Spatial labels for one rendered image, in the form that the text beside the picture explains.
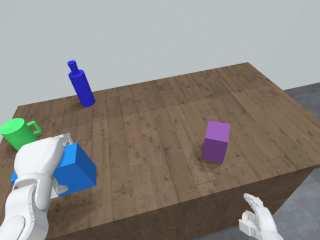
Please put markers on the robot left hand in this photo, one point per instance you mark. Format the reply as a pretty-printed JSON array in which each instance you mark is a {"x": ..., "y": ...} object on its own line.
[{"x": 42, "y": 157}]

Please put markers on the robot left forearm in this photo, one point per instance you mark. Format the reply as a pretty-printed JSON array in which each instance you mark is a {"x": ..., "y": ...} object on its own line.
[{"x": 26, "y": 209}]

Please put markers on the table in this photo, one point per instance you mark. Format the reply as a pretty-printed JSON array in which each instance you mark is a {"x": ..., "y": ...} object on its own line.
[{"x": 146, "y": 141}]

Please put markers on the robot right forearm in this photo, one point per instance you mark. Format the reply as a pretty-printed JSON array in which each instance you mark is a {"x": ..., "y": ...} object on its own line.
[{"x": 269, "y": 235}]

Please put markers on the robot right hand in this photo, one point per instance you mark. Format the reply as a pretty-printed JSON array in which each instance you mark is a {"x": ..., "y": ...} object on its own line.
[{"x": 253, "y": 223}]

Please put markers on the sponge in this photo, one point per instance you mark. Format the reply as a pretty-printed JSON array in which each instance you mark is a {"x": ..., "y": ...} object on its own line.
[{"x": 75, "y": 170}]

